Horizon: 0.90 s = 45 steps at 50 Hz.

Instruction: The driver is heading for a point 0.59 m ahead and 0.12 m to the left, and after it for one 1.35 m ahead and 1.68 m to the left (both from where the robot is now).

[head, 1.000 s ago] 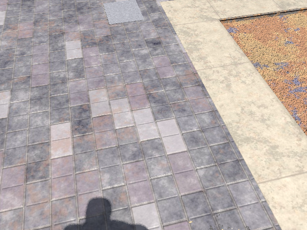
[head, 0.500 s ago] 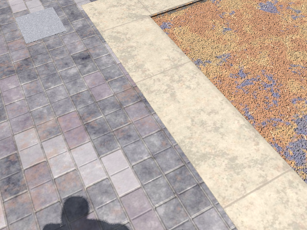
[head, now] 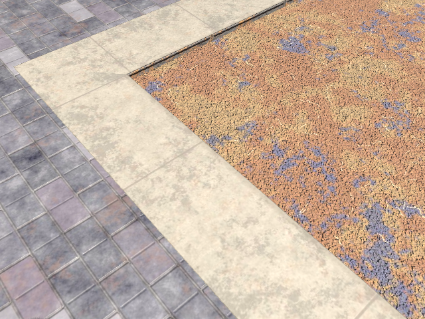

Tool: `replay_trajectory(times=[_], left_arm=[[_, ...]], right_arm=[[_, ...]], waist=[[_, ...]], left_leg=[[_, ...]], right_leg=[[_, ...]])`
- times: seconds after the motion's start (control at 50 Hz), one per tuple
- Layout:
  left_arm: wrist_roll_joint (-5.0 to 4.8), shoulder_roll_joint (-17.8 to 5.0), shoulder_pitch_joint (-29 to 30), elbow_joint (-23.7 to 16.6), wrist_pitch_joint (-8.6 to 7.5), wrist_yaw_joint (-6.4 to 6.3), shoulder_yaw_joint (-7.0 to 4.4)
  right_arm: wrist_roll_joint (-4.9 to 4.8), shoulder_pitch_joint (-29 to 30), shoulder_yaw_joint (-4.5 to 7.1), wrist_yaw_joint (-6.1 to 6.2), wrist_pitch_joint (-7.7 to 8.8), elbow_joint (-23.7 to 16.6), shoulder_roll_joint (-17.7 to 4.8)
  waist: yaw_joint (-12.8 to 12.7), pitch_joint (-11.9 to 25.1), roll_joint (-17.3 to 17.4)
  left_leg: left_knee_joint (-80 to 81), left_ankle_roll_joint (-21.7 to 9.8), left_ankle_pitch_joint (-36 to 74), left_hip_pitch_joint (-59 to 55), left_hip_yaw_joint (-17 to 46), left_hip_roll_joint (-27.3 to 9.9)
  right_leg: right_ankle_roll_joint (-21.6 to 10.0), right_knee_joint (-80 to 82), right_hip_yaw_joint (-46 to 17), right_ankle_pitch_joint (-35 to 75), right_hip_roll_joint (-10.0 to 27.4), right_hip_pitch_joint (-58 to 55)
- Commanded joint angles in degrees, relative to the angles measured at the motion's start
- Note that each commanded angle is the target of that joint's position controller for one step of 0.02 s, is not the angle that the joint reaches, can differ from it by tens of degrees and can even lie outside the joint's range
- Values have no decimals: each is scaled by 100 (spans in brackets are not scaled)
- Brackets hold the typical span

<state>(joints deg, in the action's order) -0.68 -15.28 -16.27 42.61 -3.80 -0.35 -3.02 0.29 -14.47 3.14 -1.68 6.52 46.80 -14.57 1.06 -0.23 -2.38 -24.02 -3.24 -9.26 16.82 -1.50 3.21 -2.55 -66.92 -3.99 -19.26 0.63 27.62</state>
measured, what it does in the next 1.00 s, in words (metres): walks ahead, turning left: right foot, then left foot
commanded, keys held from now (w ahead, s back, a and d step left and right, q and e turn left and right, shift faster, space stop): w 0.30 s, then w+q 0.70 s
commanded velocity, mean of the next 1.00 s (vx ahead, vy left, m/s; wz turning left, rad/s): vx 0.50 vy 0.00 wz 0.25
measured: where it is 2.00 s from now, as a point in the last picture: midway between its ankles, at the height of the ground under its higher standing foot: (144, 199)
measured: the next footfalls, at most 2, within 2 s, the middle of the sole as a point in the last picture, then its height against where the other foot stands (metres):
right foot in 0.36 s outside the picture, level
left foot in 0.92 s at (171, 284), level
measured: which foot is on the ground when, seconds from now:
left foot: down 0.00-0.38, up 0.40-0.90, down 0.92-1.00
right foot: up 0.00-0.34, down 0.36-0.94, up 0.96-1.00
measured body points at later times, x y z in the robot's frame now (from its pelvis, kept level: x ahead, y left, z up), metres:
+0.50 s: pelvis +0.26 -0.06 +0.00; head +0.29 -0.07 +0.45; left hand +0.42 +0.20 -0.09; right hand +0.31 -0.34 -0.14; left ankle +0.16 +0.09 -0.65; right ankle +0.31 -0.15 -0.74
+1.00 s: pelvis +0.51 +0.02 -0.02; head +0.55 +0.05 +0.42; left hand +0.48 +0.31 -0.15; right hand +0.76 -0.17 -0.11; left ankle +0.56 +0.12 -0.74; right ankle +0.37 -0.16 -0.65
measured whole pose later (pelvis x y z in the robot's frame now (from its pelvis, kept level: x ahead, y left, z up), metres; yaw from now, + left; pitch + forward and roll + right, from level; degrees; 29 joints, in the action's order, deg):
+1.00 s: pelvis +0.51 +0.02 -0.02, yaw +20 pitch +2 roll -1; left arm -1.2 -16.2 -15.6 48.0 -4.5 -0.4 -3.9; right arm -1.2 -7.0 4.3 -2.6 2.3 39.5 -16.1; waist -1.1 -3.8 0.3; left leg -37.4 -6.0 -11.7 27.7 -2.7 2.7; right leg 1.0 -64.0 3.2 -27.6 3.5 12.4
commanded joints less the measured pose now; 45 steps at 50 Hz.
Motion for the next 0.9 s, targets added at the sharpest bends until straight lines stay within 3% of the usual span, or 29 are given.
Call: replay_trajectory(times=[0.02, 0.08, 0.16, 0.26, 0.32, 0.34, 0.36, 0.38, 0.4, 0.42, 0.44, 0.46, 0.48, 0.52, 0.62, 0.7, 0.8, 0.84, 0.86, 0.88, 0.9], left_arm=[[23, -342, -15, -448, -72, -1, -108], [55, -231, 522, -647, -79, -14, -49], [14, -116, 1198, -785, -121, 54, -3], [-67, -158, 1946, -1052, -177, 207, -4], [-48, -346, 1762, -1084, -238, 267, -78], [-19, -490, 1223, -943, -255, 245, -168], [33, -794, 313, -697, -259, 188, -312], [131, -1306, -851, -537, -232, 98, -444], [145, -1472, -927, -465, -186, 140, -450], [97, -904, -884, -475, -180, 136, -324], [56, -711, -518, -475, -192, 127, -243], [70, -577, -113, -479, -207, 148, -187], [84, -434, 170, -465, -235, 175, -156], [128, -341, 407, -366, -324, 184, -162], [178, -525, 259, -30, -379, 75, -253], [142, -700, 150, 117, -306, -9, -294], [32, -904, -298, 372, -128, -53, -369], [-19, -1001, -267, 410, -46, -62, -397], [-36, -1092, -190, 394, -13, -77, -417], [-60, -1189, -122, 374, 25, -99, -439], [-79, -1255, -28, 355, 72, -114, -449]], right_arm=[[-33, -91, 104, 13, 87, -234, -614], [-71, -304, 162, 76, 47, -118, -853], [-134, -614, 139, 112, -46, 25, -895], [-159, -1012, 129, 118, -171, 228, -982], [-179, -949, 169, 159, -261, 282, -1118], [-196, -823, 167, 170, -285, 264, -1145], [-167, -758, 121, 174, -282, 208, -1037], [1, -672, -23, 178, -242, -16, -669], [-125, -1442, -168, 150, -132, -29, -142], [-258, -1078, 3, 148, -94, 61, -814], [-315, -611, 79, 143, -86, -88, -979], [-268, -402, 80, 167, -117, -107, -881], [-196, -342, 111, 177, -175, -111, -814], [-225, -574, 117, 167, -328, -43, -583], [-183, -119, 149, 173, -455, -248, -440], [-151, 529, 98, 36, -411, -455, -329], [-154, 1413, 28, -133, -401, -928, -253], [-166, 1473, 55, -193, -409, -1078, -312], [-167, 1366, 97, -206, -423, -1116, -392], [-169, 1097, 165, -203, -443, -1103, -512], [-188, 480, 285, -187, -456, -984, -719]], waist=[[-90, 186, 757], [29, 89, 628], [270, -39, 669], [489, -288, 705], [219, -201, 806], [-133, 88, 779], [-545, 704, 657], [-950, 1692, -159], [-550, 2320, -1612], [-761, 1811, -847], [-672, 1047, -581], [-464, 679, -210], [-297, 384, -203], [-39, 229, -351], [-21, -101, -82], [-234, -291, -14], [-565, -586, 51], [-479, -525, -48], [-359, -366, -162], [-171, -121, -301], [199, 234, -334]], left_leg=[[1346, -1047, 788, -924, 1747, -1537], [1529, -1079, 1286, -999, 1380, -1560], [1522, -830, 1333, -1062, 833, -1337], [1259, -766, 1208, -1524, 902, -1614], [761, -626, 2033, -1790, 990, -1762], [188, -527, 2831, -1681, 865, -1599], [-854, -365, 2995, -1158, 662, -1295], [-2796, -122, 1100, 166, 371, -842], [-4400, 107, -2395, 2129, 506, -103], [-4993, 88, -2264, 2647, 996, -387], [-4993, 67, -1699, 2814, 905, -594], [-4781, 117, -1239, 2565, 801, -817], [-4533, 159, -928, 2379, 793, -955], [-4382, 226, -572, 1895, 788, -1082], [-3688, 358, 401, 2475, 969, -1059], [-2446, 307, 1287, 2418, 618, -1008], [-1587, 90, 891, 2693, 136, -944], [-1408, -72, 377, 2467, -112, -792], [-1378, -182, 94, 2108, -302, -608], [-1398, -303, -201, 1616, -487, -378], [-1269, -461, -306, 788, -617, -113]], right_leg=[[67, 435, -80, 304, 519, 1012], [199, 1344, 50, 948, 599, 1282], [218, 2643, 239, 2051, 457, 1011], [124, 3446, 372, 1981, 252, 863], [-109, 3835, 431, 1435, 88, 272], [-228, 4083, 547, 1505, -68, -563], [-422, 4042, 413, 1709, 74, -1995], [-824, 3848, -968, 1999, 1395, -3838], [-1545, 4458, -3279, 906, 2477, -5183], [-1315, 4738, -3223, 280, 2281, -4687], [-1093, 4878, -2329, 508, 2088, -3919], [-975, 5085, -1720, 930, 1825, -3166], [-919, 5320, -1252, 1168, 1617, -2621], [-873, 5701, -622, 1501, 1411, -1998], [-877, 5930, 355, 2410, 1403, -2022], [-719, 5980, 983, 2434, 1327, -2251], [-647, 5710, 1320, 2715, 1616, -3126], [-547, 5346, 1469, 3561, 1680, -3374], [-479, 5013, 1564, 4525, 1668, -3424], [-411, 4516, 1635, 5529, 1646, -3448], [-320, 3636, 1731, 6175, 1549, -3319]])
